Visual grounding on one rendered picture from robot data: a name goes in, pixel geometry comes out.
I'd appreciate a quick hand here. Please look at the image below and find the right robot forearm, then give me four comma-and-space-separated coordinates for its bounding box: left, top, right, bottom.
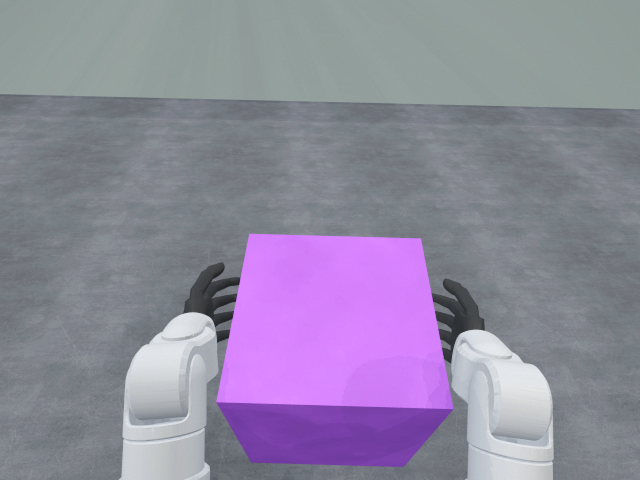
451, 330, 554, 480

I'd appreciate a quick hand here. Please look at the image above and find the robot left hand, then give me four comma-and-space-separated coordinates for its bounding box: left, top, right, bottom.
183, 262, 241, 343

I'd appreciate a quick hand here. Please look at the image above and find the robot right hand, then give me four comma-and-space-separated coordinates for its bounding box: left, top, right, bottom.
431, 279, 485, 363

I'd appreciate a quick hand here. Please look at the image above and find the left robot forearm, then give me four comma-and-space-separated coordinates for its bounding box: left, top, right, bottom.
119, 312, 219, 480

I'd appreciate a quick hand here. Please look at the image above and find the carton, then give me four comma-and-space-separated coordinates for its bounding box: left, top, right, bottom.
216, 234, 453, 467

